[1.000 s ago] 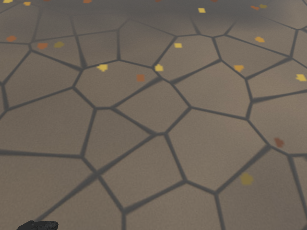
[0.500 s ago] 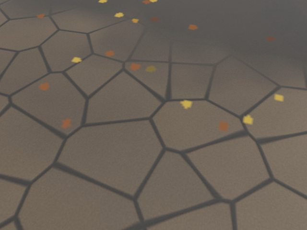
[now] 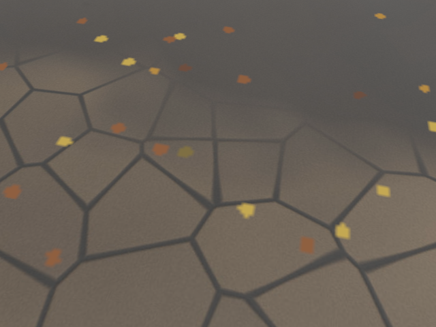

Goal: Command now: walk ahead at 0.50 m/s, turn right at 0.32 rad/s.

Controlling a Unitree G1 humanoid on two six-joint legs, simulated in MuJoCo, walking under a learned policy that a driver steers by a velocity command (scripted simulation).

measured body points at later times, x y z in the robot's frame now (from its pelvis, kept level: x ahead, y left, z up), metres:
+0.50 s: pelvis +0.29 -0.07 +0.00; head +0.32 -0.10 +0.45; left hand +0.44 +0.18 -0.11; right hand +0.39 -0.38 -0.10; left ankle +0.41 +0.10 -0.67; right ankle +0.27 -0.14 -0.75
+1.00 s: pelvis +0.47 -0.08 -0.02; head +0.49 -0.08 +0.43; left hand +0.67 +0.13 -0.14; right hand +0.51 -0.35 -0.13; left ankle +0.58 -0.01 -0.75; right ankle +0.42 -0.22 -0.75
